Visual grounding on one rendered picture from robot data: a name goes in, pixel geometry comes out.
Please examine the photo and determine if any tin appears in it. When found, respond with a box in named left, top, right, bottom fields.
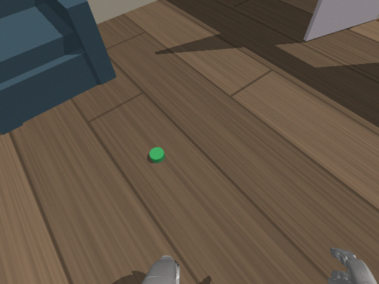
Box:
left=149, top=147, right=165, bottom=163

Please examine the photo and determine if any armchair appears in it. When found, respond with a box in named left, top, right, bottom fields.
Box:
left=0, top=0, right=116, bottom=135

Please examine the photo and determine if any right robot hand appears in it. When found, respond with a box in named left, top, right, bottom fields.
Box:
left=327, top=247, right=377, bottom=284

